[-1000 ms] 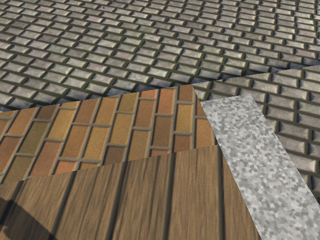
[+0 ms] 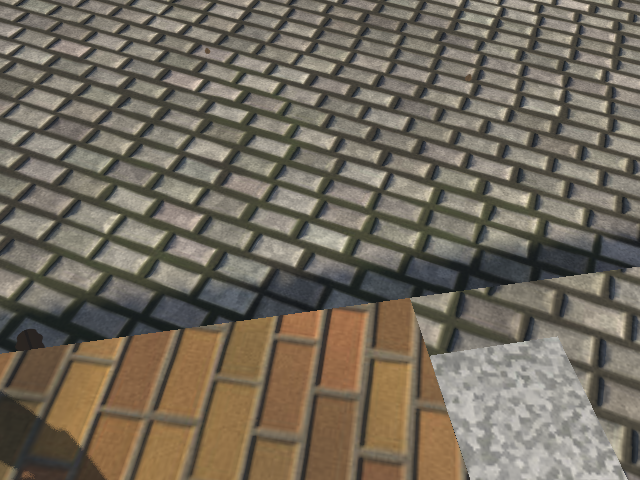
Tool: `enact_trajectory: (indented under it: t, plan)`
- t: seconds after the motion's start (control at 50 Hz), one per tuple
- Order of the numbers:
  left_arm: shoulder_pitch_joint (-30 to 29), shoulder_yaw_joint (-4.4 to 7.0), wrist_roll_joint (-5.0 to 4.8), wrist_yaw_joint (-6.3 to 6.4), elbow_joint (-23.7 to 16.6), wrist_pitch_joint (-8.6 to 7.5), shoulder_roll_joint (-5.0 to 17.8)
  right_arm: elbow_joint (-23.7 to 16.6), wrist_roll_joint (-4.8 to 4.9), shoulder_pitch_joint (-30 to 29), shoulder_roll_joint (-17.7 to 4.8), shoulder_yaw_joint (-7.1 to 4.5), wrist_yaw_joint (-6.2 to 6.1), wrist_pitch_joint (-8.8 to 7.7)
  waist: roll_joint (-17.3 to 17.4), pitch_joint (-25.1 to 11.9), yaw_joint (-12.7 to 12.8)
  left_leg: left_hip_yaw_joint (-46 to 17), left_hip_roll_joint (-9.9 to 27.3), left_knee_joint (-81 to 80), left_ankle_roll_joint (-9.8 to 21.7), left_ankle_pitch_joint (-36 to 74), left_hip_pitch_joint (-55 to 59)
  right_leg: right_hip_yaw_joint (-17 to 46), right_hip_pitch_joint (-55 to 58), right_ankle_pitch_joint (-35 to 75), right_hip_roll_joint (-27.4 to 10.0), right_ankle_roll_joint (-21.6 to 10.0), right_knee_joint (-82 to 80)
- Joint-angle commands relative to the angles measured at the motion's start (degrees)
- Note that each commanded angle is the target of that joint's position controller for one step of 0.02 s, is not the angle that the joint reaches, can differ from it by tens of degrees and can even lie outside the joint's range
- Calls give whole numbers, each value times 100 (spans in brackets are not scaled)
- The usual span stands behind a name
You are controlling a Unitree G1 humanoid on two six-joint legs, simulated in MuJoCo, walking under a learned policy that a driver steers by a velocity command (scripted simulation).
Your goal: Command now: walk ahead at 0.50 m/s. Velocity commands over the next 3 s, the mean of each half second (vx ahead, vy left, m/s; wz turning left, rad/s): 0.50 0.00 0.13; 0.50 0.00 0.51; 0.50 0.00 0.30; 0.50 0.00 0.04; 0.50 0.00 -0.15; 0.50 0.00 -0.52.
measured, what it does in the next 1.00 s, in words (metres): walks ahead, turning left: right foot, then left foot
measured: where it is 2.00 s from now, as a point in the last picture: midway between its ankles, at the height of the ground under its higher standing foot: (231, 271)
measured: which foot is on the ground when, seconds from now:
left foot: down 0.00-0.42, up 0.44-0.94, down 0.96-1.00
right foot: up 0.00-0.40, down 0.42-0.96, up 0.98-1.00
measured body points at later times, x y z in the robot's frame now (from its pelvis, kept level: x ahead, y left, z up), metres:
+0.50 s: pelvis +0.27 -0.05 -0.01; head +0.30 -0.06 +0.44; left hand +0.42 +0.20 -0.11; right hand +0.27 -0.32 -0.16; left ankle +0.11 +0.07 -0.65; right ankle +0.36 -0.15 -0.74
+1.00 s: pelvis +0.51 +0.04 -0.03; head +0.54 +0.06 +0.42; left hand +0.42 +0.30 -0.17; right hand +0.77 -0.14 -0.12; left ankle +0.58 +0.15 -0.74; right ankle +0.38 -0.16 -0.69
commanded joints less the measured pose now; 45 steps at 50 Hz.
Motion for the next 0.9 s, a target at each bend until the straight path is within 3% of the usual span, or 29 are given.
enact_trajectory:
  t: [0.02,0.08,0.2,0.3,0.36,0.38,0.4,0.42,0.44,0.46,0.48,0.5,0.54,0.58,0.66,0.72,0.84,0.88,0.9]
  plan:
    - [298,136,30,61,-265,54,295,-145,-47,112,-454,-73,17,-93,673,-332,133,-1594,1426,-1687,927,438,796,204,-796,522,-527,-9,-169]
    - [-156,176,86,87,-441,125,333,13,-35,437,-700,-129,-82,-103,517,-71,101,-1274,1428,-1889,1008,968,814,155,-1302,1152,-588,150,-854]
    - [-1323,129,83,-7,-779,78,180,208,37,944,-787,-120,-212,-19,493,146,-230,-779,1255,-1940,767,1024,1208,-48,-1422,2586,-383,233,-2774]
    - [-2126,72,28,-148,-1101,-5,188,466,112,1459,-824,-153,-238,91,465,419,-473,-983,1515,-1527,805,976,1893,-93,-1472,2194,-166,196,-3610]
    - [-1817,138,14,-209,-1089,-104,403,466,132,1350,-946,-218,-278,180,626,249,-176,-1250,1678,-1033,691,1472,2036,-104,-726,1698,19,56,-3956]
    - [-1351,211,28,-194,-975,-126,530,412,135,1186,-976,-227,-286,209,675,-2,121,-1196,1559,-567,606,2183,1945,-243,9,1627,188,-37,-4105]
    - [-443,358,69,-151,-699,-144,817,351,117,1087,-831,-177,-281,218,572,-590,523,-973,1194,456,435,2600,1580,-269,1347,1734,202,-201,-4087]
    - [616,475,180,-86,-548,-147,1283,169,26,1065,-569,-72,-275,211,-34,-1563,869,-645,728,2294,185,1222,410,864,3174,1855,-918,-583,-3899]
    - [894,526,190,-105,-440,-96,1602,142,98,1885,198,119,-249,96,-1626,-2374,485,-529,-154,4157,-150,-2311,-1638,3350,4894,1117,-2253,-1417,-4537]
    - [821,374,147,-103,-489,-86,981,235,246,1677,-467,-39,-244,29,-1092,-2229,634,-1203,151,4889,-120,-2493,-2133,3683,4598,371,-2132,-1313,-4893]
    - [342,277,115,-75,-579,-94,671,64,321,1144,-757,-136,-261,22,-786,-1352,587,-1082,417,5047,-68,-2038,-2472,2754,3836,392,-1971,-1008,-4973]
    - [-86,223,128,-77,-638,-98,522,6,296,864,-695,-151,-293,47,-360,-906,437,-973,681,4873,-72,-1528,-2278,2063,3003,688,-1738,-830,-5153]
    - [-467,159,221,-93,-595,-101,277,0,223,892,-482,-222,-306,190,-431,-382,118,-993,956,4402,-63,-948,-1759,1068,1924,1017,-1341,-671,-5597]
    - [-457,193,225,-88,-493,-121,278,-30,242,1017,-223,-216,-288,345,-415,-189,-4,-933,1023,4215,-73,-819,-1597,593,1571,1328,-1289,-749,-5835]
    - [-310,298,249,16,-353,-134,532,-341,155,470,-250,-271,-284,475,-153,85,-18,-1066,1031,3450,-135,52,-2208,-88,1691,1872,-1326,-757,-6015]
    - [-233,334,241,83,-303,-91,628,-496,127,74,-190,-242,-180,448,-147,183,51,-878,991,2579,-147,786,-2190,-624,1835,2033,-1242,-646,-6034]
    - [275,412,91,125,-130,73,815,-972,127,-972,-133,-144,48,462,-83,570,407,-250,875,1474,10,648,-2216,-1216,2509,2175,-1436,-525,-5743]
    - [231,466,21,109,-138,134,962,-1118,136,-1037,-215,-170,95,472,-146,514,317,-37,728,1302,159,109,-1982,-1340,2791,2929,-1526,-444,-5406]
    - [142,490,-11,109,-170,165,1057,-1137,130,-902,-314,-217,104,480,-239,361,191,152,538,1268,258,-201,-1608,-1426,2867,3867,-1517,-388,-5066]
